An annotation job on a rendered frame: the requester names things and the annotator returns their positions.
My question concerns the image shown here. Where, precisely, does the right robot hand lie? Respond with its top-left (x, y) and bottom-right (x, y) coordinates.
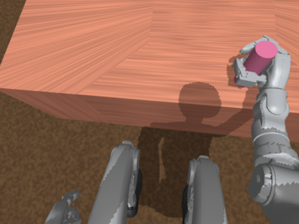
top-left (232, 35), bottom-right (291, 92)

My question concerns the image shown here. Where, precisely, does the can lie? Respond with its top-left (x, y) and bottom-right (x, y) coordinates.
top-left (234, 41), bottom-right (278, 87)

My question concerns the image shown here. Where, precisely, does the right robot arm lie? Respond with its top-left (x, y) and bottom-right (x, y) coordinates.
top-left (248, 88), bottom-right (299, 224)

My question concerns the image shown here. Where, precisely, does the left robot foot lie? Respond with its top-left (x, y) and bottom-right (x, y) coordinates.
top-left (127, 169), bottom-right (142, 218)

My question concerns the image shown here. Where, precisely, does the left robot hand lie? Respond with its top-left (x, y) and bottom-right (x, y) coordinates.
top-left (45, 190), bottom-right (81, 224)

